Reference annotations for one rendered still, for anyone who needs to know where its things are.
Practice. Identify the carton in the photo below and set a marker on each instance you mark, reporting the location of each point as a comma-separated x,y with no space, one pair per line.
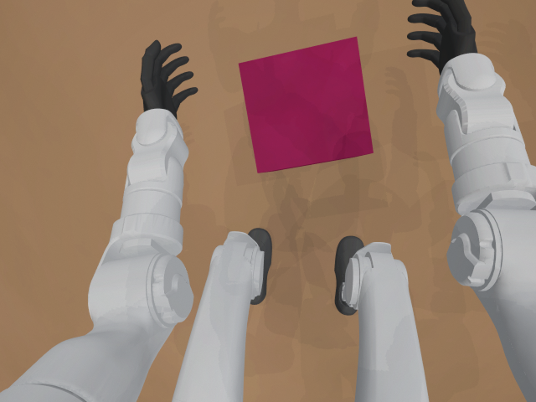
307,106

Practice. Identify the robot thigh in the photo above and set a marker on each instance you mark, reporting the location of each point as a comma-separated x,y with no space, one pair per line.
214,362
390,367

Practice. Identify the robot right hand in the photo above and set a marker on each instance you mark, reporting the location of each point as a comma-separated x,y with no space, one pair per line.
456,37

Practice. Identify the left robot upper arm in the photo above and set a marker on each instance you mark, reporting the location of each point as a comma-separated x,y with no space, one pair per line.
134,304

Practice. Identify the right robot upper arm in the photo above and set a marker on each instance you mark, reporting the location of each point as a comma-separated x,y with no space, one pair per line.
493,251

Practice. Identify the left robot forearm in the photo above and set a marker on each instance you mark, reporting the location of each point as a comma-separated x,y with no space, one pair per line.
153,195

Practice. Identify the robot right thigh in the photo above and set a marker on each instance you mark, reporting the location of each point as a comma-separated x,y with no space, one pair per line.
390,367

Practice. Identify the right robot forearm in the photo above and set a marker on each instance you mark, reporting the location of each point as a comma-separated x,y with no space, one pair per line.
484,143

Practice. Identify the robot left hand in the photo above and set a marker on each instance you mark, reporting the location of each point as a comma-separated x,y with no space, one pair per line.
157,91

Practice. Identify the robot left thigh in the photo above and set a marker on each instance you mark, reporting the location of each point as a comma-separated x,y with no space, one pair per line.
214,362

